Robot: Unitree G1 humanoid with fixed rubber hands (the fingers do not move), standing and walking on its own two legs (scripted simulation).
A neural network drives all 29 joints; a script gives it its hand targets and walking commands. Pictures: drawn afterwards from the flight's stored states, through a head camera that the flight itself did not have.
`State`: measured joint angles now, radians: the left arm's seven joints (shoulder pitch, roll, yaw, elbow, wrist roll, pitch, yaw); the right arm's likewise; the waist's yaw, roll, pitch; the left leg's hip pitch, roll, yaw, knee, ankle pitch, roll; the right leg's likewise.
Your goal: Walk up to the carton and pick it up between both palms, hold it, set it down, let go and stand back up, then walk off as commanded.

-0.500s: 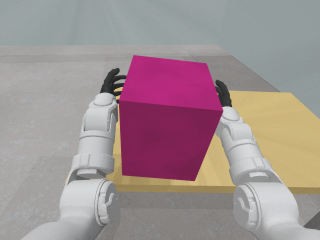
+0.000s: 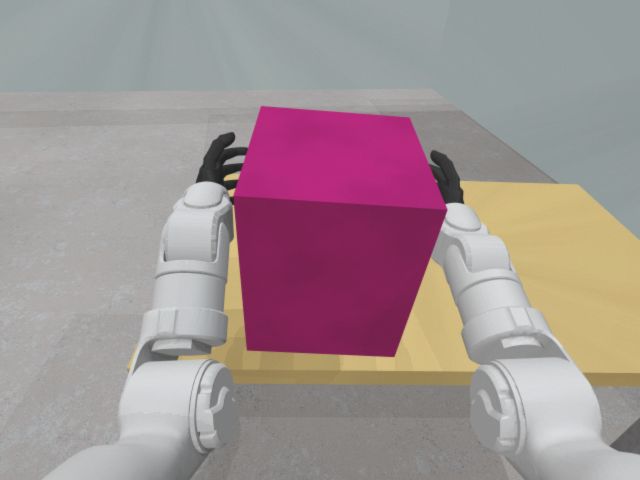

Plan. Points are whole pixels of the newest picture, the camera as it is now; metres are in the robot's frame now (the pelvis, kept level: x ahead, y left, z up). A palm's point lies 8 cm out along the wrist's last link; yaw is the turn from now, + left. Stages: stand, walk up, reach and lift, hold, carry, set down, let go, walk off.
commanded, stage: reach and lift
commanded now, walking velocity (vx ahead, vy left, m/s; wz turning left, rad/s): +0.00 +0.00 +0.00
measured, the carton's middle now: (328, 233) +0.39 +0.02 +0.17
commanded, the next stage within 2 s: hold in 0.06 s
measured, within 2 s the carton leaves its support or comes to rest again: neither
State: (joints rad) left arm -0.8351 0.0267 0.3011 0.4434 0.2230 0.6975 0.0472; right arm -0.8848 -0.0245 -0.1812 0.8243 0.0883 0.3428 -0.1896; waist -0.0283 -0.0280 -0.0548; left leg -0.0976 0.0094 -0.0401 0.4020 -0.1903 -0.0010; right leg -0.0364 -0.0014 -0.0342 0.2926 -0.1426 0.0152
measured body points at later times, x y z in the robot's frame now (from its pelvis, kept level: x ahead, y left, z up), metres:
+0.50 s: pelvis +0.00 +0.00 +0.00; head -0.08 +0.02 +0.44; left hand +0.38 +0.17 +0.25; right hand +0.39 -0.13 +0.24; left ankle +0.03 +0.11 -0.75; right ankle +0.02 -0.13 -0.75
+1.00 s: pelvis -0.01 +0.00 +0.00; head -0.08 +0.02 +0.44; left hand +0.37 +0.17 +0.25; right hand +0.39 -0.12 +0.25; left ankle +0.03 +0.11 -0.75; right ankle +0.02 -0.13 -0.75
